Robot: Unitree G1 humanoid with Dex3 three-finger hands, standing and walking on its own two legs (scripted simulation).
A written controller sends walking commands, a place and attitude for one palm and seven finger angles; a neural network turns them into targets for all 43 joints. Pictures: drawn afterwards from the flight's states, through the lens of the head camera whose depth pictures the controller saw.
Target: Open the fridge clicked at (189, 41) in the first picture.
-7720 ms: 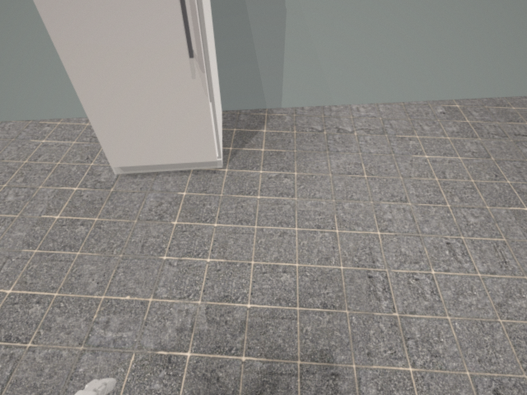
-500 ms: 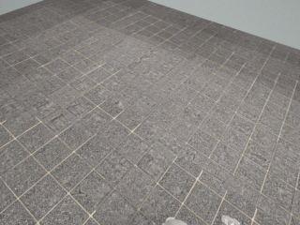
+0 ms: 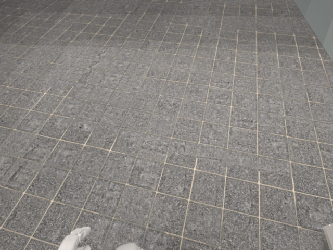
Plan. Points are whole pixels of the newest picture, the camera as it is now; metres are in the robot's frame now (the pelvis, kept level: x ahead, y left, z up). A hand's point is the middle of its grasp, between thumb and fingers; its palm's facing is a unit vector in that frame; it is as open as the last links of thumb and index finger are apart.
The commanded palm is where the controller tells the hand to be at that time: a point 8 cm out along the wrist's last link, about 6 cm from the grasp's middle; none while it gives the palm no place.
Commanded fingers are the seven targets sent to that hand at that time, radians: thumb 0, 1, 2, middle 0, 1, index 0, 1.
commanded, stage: turn to face it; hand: right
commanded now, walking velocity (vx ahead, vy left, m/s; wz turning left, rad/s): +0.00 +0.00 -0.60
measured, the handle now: out of the picture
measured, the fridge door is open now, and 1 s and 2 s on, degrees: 0 0 0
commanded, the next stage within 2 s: none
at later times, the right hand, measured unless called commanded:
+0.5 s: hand out of the picture +0.06 -0.17 -0.12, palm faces +0.27 +0.91 -0.31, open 7.3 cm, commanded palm none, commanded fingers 0.00 -0.90 -0.90 0.20 0.30 0.20 0.30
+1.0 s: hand out of the picture -0.10 -0.20 -0.17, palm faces +0.60 +0.76 -0.25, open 7.3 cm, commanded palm none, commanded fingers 0.00 -0.90 -0.90 0.20 0.30 0.20 0.30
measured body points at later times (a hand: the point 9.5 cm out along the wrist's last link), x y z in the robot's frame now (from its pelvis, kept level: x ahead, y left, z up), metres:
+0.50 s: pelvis +0.01 +0.05 +0.01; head +0.05 +0.09 +0.46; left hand +0.13 +0.30 -0.15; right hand +0.05 -0.21 -0.10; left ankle +0.03 +0.15 -0.73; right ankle -0.06 -0.08 -0.64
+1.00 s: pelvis -0.02 +0.01 +0.01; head +0.00 -0.04 +0.45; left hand +0.23 +0.16 -0.11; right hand -0.13 -0.24 -0.15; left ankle +0.04 +0.16 -0.64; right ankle -0.06 -0.06 -0.73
